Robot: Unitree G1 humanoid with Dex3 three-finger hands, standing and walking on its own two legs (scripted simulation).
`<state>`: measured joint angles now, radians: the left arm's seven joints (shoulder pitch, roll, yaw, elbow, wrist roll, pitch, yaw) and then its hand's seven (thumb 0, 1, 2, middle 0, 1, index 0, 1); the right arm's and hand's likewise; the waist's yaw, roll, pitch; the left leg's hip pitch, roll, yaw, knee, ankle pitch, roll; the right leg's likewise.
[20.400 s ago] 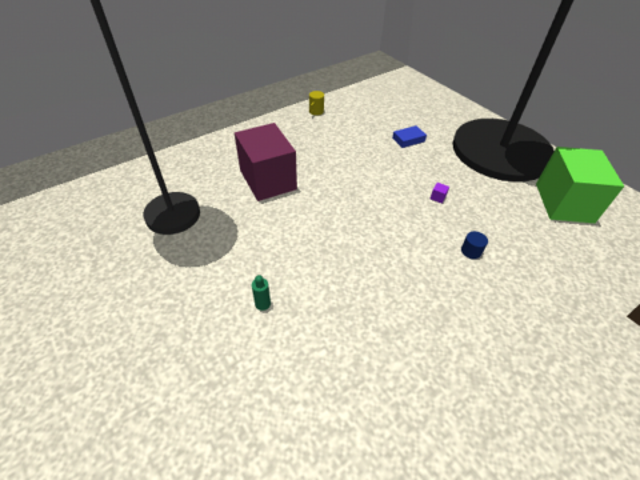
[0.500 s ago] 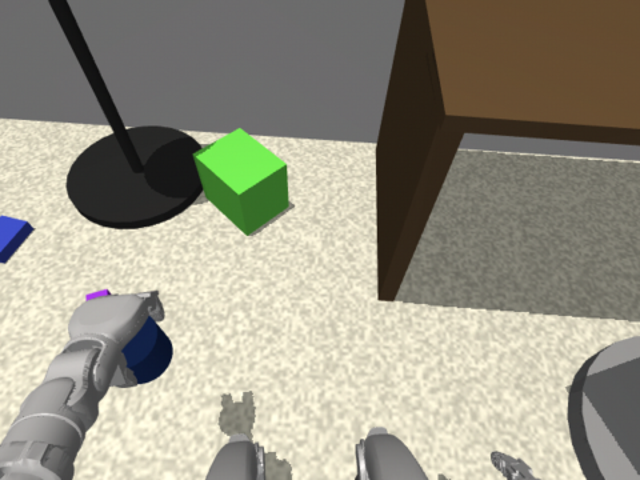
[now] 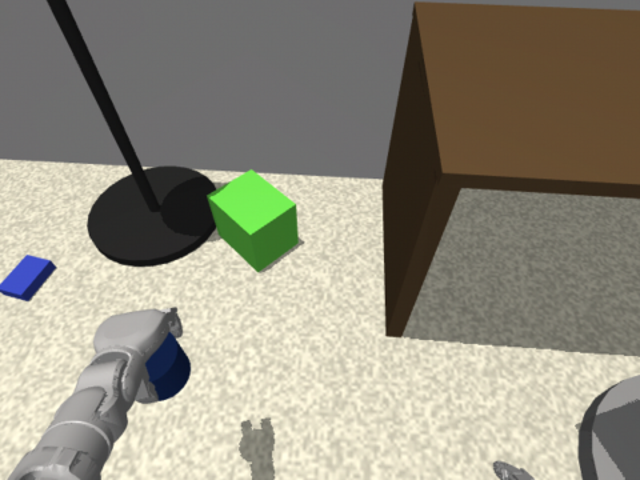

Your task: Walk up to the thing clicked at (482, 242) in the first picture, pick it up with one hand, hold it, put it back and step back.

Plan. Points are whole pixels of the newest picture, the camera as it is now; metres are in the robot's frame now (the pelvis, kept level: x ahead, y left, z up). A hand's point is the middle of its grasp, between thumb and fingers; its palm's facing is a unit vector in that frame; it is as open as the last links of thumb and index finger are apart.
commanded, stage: hold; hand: left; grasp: from above
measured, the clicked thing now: (155, 364) +0.32 +0.24 -0.11
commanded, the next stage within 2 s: crouch in 1.80 s
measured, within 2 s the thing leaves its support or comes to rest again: neither
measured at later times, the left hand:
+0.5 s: hand (147, 347) +0.32 +0.22 -0.04, palm faces -0.47 -0.06 -0.88, open 10.6 cm
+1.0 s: hand (144, 365) +0.29 +0.22 -0.02, palm faces -0.48 -0.06 -0.88, open 10.6 cm
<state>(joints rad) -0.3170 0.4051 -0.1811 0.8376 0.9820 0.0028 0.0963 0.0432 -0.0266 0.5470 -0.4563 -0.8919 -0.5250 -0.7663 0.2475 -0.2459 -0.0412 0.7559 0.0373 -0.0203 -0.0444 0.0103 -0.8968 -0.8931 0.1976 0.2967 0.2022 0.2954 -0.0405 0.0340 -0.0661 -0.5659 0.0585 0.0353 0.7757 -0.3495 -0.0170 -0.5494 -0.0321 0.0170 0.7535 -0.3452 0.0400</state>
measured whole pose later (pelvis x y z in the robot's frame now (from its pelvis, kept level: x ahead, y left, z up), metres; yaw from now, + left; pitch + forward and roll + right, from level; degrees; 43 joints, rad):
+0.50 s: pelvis +0.02 -0.01 +0.02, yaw +0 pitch +4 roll +0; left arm -0.28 0.40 -0.20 0.75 0.99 0.01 0.02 0.04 -0.04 0.55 -0.49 -0.86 -0.55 -0.74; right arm 0.22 -0.25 -0.05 0.71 0.05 0.04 -0.04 0.01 -0.90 -0.89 0.20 0.30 0.20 0.29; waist -0.01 0.04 -0.04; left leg -0.38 0.05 0.05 0.61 -0.30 -0.02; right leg -0.38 -0.04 0.02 0.61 -0.31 0.03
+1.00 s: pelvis +0.00 -0.01 +0.03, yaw +0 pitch +1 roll +0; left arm -0.25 0.40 -0.22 0.68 0.98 0.01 -0.04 0.04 -0.05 0.56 -0.49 -0.86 -0.55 -0.74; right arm 0.19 -0.26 -0.03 0.69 0.05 0.07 -0.05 0.01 -0.90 -0.90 0.20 0.30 0.20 0.29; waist 0.00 0.04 -0.01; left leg -0.30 0.05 0.05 0.52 -0.23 -0.02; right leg -0.30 -0.04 0.02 0.54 -0.25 0.03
